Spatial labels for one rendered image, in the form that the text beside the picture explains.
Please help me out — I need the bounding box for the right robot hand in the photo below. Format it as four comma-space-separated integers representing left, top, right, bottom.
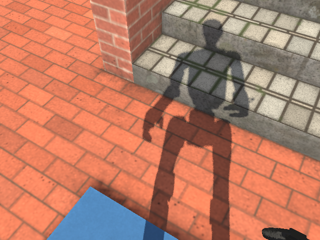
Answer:
262, 227, 309, 240

